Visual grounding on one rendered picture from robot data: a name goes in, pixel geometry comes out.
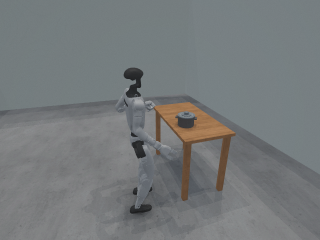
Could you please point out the robot left hand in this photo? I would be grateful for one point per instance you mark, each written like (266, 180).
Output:
(149, 105)

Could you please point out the pot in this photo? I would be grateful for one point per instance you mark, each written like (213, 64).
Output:
(185, 123)

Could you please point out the robot right forearm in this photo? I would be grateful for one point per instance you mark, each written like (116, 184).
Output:
(143, 136)

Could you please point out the robot right upper arm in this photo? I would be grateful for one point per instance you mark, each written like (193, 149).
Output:
(138, 107)

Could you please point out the lid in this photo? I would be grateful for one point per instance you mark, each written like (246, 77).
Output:
(186, 116)

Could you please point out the robot left upper arm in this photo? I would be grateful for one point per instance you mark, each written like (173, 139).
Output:
(120, 105)

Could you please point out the table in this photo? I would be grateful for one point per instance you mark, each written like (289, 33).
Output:
(205, 128)

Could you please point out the right robot shin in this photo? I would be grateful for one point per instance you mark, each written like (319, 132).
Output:
(143, 190)

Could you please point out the humanoid robot head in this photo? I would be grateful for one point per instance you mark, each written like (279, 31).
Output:
(133, 74)

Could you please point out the robot right hand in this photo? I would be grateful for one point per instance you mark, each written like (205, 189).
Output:
(165, 150)

